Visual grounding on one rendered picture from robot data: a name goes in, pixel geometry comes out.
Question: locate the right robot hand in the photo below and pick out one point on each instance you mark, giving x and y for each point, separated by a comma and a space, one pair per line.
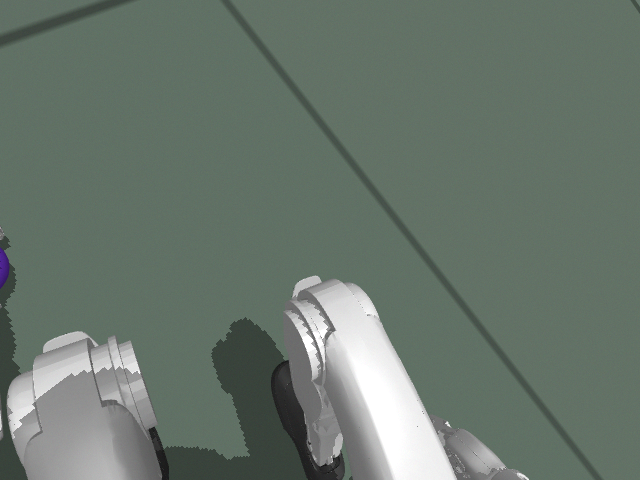
469, 457

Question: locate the ball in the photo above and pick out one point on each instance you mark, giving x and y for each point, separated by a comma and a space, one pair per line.
4, 267

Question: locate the right robot foot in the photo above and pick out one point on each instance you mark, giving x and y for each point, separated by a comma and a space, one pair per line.
292, 419

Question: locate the left robot foot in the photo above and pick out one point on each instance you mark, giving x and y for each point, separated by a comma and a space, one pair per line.
160, 453

